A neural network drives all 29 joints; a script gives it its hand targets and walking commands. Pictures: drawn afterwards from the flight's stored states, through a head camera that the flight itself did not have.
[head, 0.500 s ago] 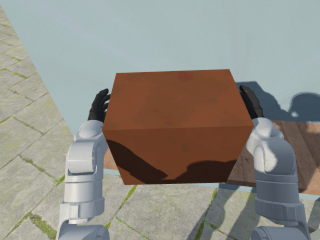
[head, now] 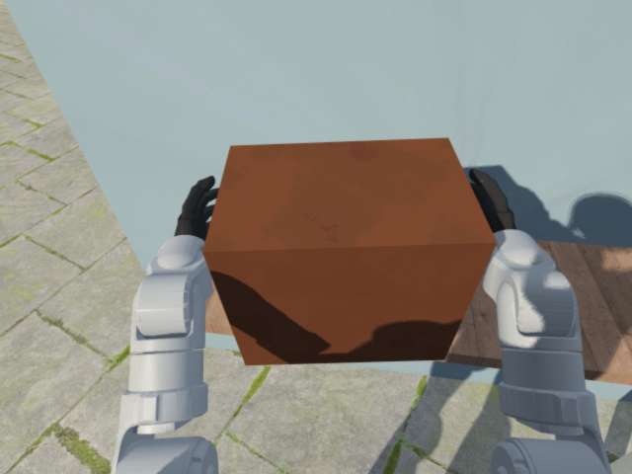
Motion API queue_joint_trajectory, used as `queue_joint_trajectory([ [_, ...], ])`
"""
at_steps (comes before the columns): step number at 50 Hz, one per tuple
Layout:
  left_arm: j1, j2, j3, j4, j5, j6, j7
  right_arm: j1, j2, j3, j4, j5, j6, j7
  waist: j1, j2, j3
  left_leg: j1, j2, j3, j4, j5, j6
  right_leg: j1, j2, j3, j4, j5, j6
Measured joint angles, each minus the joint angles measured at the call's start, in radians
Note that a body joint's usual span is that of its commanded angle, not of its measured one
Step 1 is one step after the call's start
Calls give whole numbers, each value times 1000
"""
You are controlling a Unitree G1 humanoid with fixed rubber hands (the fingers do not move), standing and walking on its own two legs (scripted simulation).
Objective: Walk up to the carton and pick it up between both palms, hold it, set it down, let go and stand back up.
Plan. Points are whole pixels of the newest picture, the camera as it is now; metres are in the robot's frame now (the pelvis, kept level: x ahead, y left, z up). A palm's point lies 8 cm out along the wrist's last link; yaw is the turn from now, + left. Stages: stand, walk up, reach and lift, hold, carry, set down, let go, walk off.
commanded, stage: hold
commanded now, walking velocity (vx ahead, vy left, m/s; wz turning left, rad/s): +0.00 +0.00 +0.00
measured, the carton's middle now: (341, 257) +0.34 +0.00 +0.13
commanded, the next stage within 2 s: none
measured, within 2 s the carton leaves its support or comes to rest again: neither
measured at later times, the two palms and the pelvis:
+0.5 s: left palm (198, 233) +0.35 +0.17 +0.17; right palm (492, 229) +0.35 -0.18 +0.17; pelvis +0.00 +0.00 +0.00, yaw +0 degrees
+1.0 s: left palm (194, 243) +0.34 +0.18 +0.16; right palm (492, 236) +0.34 -0.17 +0.17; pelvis +0.00 +0.00 +0.00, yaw +0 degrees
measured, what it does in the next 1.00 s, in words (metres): stands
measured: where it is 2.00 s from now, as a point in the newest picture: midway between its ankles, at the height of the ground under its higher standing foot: outside the picture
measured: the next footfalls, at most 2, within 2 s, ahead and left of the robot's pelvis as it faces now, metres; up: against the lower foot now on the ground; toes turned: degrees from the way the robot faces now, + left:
none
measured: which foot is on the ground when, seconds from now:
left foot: down 0.00-1.00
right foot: down 0.00-1.00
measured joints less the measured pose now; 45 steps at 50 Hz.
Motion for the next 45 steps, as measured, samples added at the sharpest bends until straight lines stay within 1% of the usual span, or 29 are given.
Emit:
queue_joint_trajectory([
  [12, -26, 5, 0, 39, 1, -24, -2, -18, -5, -6, 25, -2, -19, -1, -5, 0, -6, -18, -2, 1, 9, -1, 2, -18, -2, 1, 8, -1, 2],
  [23, -34, 1, 5, 49, 4, -28, 0, -30, -7, -11, 40, 0, -24, 0, -3, 3, 0, -6, -1, 0, 2, -5, 1, -4, -1, 0, -1, -3, 1],
  [35, 15, 7, -14, -27, -14, -15, 9, 14, -10, 13, -34, 14, -9, -11, 6, 5, 13, 10, 3, -2, -10, -6, -4, 14, 3, 0, -20, -1, -2],
  [45, 30, -4, -5, -32, -8, -2, 3, 29, 4, 7, -36, 6, 1, -6, 3, 4, 17, 21, 1, -8, -17, 0, -3, 24, 2, -6, -19, -2, -2],
])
